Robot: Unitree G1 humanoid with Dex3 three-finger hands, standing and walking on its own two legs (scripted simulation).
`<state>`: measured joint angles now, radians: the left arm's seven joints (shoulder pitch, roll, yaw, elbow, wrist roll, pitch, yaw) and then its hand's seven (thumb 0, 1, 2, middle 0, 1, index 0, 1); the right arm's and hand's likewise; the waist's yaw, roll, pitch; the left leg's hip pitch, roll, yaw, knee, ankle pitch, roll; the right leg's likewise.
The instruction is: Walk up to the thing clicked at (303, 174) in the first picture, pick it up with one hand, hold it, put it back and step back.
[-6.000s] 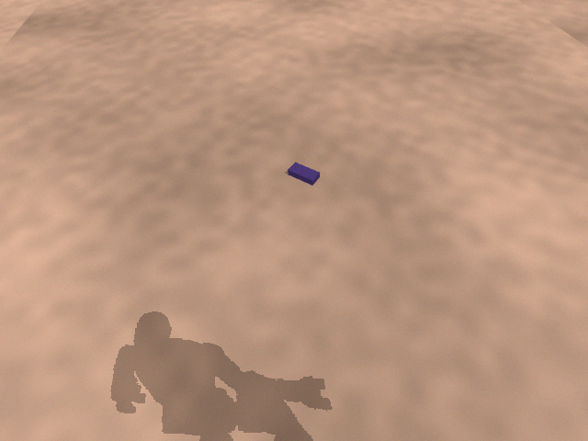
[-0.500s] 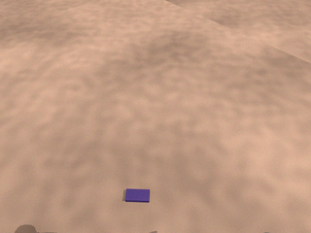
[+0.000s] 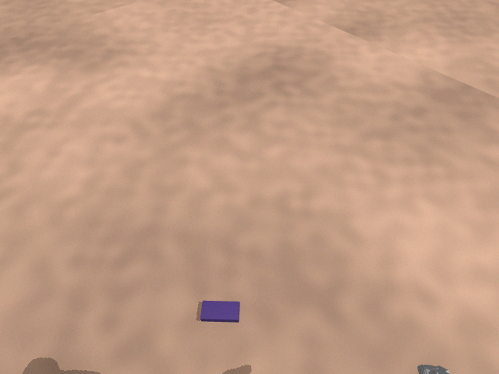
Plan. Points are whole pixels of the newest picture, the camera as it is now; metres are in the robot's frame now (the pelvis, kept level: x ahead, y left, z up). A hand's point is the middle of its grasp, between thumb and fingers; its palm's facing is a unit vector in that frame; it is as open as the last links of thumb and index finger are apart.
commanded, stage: stand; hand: left
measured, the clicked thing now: (220, 311) +0.43 +0.15 -0.76
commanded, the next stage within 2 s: none
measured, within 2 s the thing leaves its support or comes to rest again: neither
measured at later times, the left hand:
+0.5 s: hand out of the picture +0.06 +0.26 -0.15, palm faces -0.02 -0.94 -0.34, open 7.3 cm
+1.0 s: hand out of the picture +0.07 +0.25 -0.15, palm faces -0.03 -0.94 -0.34, open 7.3 cm
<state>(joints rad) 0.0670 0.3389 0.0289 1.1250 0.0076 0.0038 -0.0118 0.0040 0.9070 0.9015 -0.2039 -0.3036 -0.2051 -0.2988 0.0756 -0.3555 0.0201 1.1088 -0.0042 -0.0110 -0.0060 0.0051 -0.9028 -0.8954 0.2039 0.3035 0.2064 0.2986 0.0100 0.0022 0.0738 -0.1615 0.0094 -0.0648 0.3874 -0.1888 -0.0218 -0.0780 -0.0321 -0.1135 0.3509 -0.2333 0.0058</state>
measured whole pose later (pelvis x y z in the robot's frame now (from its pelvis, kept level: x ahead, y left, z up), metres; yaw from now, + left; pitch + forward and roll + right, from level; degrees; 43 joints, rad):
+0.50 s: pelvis -0.01 +0.00 +0.00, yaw -1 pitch -2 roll +0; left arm 0.09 0.35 0.01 1.17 0.01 -0.01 -0.01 0.00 0.91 0.90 -0.20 -0.30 -0.21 -0.30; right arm 0.09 -0.35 0.02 1.15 -0.01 -0.01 0.01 0.00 -0.90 -0.90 0.20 0.30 0.21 0.30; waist 0.01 0.01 0.05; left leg -0.14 0.00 -0.05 0.32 -0.14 -0.02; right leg -0.08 -0.04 -0.10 0.31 -0.19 0.01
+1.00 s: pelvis -0.01 +0.00 +0.00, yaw -1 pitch -2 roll +0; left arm 0.10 0.34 0.01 1.16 0.01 -0.01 -0.01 0.00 0.91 0.90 -0.20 -0.30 -0.21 -0.30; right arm 0.10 -0.35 0.03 1.15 0.00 -0.01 0.01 0.00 -0.90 -0.90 0.20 0.30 0.21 0.30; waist 0.00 0.01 0.05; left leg -0.15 0.01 -0.05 0.32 -0.15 -0.02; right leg -0.08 -0.03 -0.10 0.32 -0.20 0.01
